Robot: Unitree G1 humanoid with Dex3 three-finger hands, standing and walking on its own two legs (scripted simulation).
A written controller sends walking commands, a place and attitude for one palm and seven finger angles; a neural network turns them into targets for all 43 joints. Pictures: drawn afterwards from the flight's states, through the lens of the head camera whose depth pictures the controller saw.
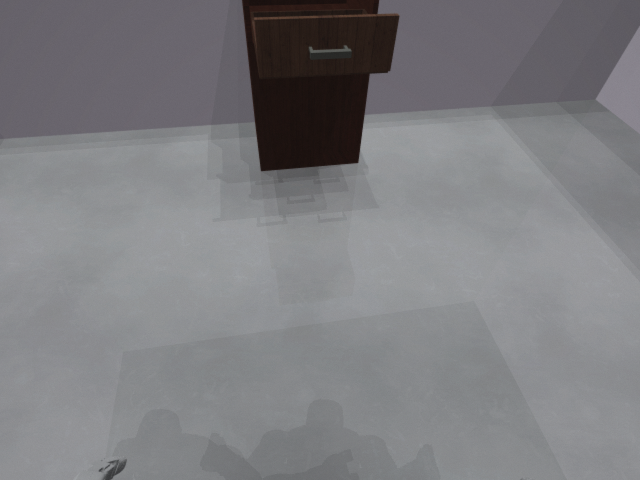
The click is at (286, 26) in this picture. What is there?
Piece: drawer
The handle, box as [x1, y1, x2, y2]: [309, 45, 351, 59]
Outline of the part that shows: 351,51 347,48 346,45 344,45 342,49 313,50 311,47 309,47 311,59 350,57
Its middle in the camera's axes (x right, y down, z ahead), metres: +0.03 -0.61 +1.25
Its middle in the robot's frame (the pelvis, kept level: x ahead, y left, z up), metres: +1.34 +0.03 -0.05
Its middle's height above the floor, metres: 0.72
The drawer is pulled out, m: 0.30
